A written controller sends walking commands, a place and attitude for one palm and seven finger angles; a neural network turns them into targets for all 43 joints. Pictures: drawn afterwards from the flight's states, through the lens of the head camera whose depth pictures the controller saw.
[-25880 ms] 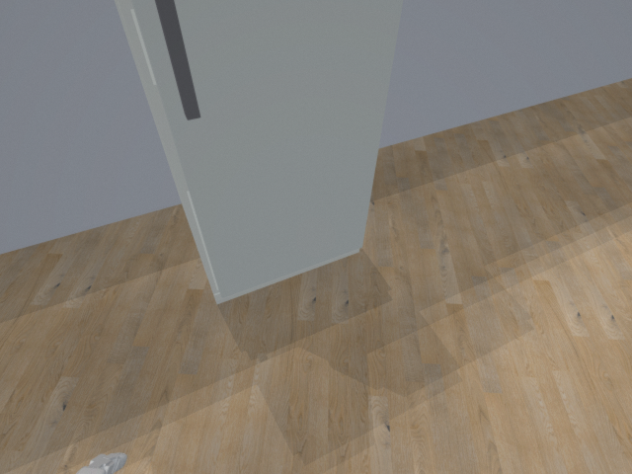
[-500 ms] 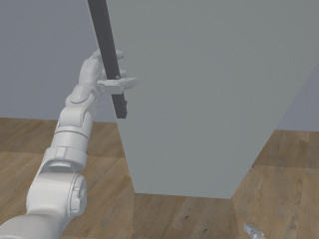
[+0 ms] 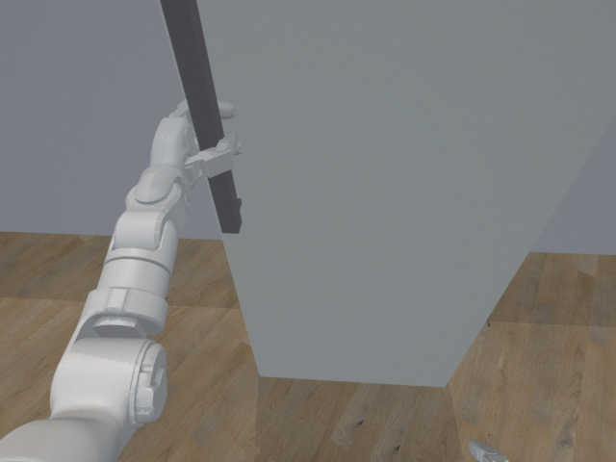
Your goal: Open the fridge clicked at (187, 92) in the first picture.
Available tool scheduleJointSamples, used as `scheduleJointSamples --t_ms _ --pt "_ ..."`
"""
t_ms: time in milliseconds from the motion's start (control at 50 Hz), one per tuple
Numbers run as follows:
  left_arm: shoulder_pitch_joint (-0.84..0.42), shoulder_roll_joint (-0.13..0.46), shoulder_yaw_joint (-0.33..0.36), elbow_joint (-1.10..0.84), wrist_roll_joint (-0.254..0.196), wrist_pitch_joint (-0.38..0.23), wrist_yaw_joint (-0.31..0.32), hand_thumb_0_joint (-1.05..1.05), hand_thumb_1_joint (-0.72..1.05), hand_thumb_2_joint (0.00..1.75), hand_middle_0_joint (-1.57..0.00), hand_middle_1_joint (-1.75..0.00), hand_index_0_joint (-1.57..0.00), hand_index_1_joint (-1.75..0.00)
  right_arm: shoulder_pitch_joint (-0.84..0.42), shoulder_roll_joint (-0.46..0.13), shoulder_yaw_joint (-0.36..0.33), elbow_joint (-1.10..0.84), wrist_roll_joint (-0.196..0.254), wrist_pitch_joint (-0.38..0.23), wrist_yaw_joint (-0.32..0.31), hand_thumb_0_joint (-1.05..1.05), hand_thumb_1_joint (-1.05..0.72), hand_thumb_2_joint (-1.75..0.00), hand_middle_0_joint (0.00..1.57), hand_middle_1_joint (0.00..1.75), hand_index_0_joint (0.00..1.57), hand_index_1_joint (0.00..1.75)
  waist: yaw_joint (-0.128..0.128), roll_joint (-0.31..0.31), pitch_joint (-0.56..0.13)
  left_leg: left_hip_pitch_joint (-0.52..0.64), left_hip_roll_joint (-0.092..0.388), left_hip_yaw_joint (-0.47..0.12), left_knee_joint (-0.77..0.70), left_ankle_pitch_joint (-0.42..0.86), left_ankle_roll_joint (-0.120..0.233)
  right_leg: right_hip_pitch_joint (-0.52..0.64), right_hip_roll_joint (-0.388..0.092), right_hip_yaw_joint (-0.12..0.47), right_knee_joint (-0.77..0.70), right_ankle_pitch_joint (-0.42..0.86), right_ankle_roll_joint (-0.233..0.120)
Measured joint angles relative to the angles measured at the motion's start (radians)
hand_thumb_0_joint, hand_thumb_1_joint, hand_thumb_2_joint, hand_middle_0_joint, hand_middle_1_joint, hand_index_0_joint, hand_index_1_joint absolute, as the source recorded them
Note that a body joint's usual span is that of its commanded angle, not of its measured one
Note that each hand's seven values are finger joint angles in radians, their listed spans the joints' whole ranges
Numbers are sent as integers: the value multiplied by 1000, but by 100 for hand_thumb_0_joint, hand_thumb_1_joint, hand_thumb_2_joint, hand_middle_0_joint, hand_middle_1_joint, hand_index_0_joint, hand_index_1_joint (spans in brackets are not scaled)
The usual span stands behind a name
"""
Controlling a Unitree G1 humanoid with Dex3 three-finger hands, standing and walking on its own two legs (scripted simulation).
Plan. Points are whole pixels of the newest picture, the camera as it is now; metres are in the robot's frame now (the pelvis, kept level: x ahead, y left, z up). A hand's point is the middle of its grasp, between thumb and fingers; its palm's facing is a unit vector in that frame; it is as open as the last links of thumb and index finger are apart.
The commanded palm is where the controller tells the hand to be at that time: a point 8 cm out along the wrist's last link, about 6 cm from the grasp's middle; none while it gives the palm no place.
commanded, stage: grip the handle and tug to test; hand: left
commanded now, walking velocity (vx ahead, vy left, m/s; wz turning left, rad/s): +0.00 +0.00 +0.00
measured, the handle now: (213, 117) +0.48 +0.14 +0.23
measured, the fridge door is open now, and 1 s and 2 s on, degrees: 0 0 8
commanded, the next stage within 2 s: pull the door a little, standing still in 0.52 s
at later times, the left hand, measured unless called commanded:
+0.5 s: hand (224, 153) +0.43 +0.12 +0.21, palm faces -0.02 -1.00 +0.00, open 6.0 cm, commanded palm +0.39 +0.18 +0.21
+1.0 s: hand (225, 155) +0.43 +0.12 +0.21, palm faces -0.01 -1.00 -0.01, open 6.1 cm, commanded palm +0.37 +0.17 +0.21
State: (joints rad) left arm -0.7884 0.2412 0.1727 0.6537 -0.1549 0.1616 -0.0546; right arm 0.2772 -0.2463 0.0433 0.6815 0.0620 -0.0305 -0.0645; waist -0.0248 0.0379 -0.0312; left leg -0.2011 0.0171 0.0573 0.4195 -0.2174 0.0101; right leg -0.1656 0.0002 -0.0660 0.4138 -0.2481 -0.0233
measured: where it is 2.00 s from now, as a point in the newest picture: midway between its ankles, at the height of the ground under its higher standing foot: outside the picture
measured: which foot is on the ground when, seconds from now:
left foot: down 0.00-1.00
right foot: down 0.00-1.00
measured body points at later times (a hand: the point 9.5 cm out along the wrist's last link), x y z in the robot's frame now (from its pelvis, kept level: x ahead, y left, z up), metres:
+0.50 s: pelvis +0.01 +0.00 +0.00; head +0.00 -0.02 +0.45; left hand +0.43 +0.18 +0.21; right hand +0.14 -0.25 -0.10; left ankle +0.00 +0.11 -0.74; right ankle -0.02 -0.10 -0.74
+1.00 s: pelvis +0.04 +0.00 +0.00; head +0.03 -0.02 +0.45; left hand +0.42 +0.17 +0.21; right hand +0.21 -0.23 -0.09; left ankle +0.00 +0.11 -0.74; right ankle -0.02 -0.10 -0.74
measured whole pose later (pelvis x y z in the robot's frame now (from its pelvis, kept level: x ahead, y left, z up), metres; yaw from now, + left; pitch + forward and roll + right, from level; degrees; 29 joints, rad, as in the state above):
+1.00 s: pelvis +0.04 +0.00 +0.00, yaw -2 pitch +1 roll +0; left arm -0.49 0.21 0.20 0.15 -0.18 0.38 -0.04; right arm 0.18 -0.24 0.05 0.57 0.06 0.07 -0.04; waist -0.02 0.05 -0.07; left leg -0.14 0.02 0.08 0.38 -0.25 0.01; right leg -0.12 0.00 -0.03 0.39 -0.28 -0.02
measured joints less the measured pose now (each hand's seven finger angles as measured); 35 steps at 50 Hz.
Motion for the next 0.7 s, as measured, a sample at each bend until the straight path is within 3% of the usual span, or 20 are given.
scheduleJointSamples --t_ms 340,560,700 --pt "23 20 30 -31 -7 21 -39 1 65 78 -41 -140 -40 -140 -27 -8 1 -30 3 23 -10 1 -91 -90 20 30 20 30 -8 -2 -3 3 7 6 -10 3 -4 0 7 7 -10 6 -3" --pt "147 17 52 -213 -22 85 -24 1 68 76 -36 -140 -34 -140 -32 -5 0 -67 7 51 4 1 -91 -90 20 30 20 30 -15 7 -12 40 11 31 -30 -10 -5 24 12 33 -24 -1 -2" --pt "186 4 35 -311 -27 137 -25 1 68 75 -36 -140 -34 -140 -47 -5 -4 -73 7 68 5 1 -91 -90 20 30 20 30 -3 1 -15 49 9 27 -31 -22 -6 36 10 29 -28 -14 -1"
